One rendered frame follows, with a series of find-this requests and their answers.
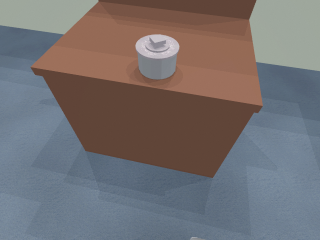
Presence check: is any lid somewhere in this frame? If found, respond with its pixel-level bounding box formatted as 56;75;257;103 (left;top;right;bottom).
135;34;180;61

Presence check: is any table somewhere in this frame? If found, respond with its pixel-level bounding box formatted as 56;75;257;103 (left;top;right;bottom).
30;0;263;178

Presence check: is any pot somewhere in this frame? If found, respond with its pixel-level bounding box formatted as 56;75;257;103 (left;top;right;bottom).
137;54;177;80

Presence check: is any knob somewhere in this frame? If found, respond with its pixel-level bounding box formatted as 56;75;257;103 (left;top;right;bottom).
149;34;166;47

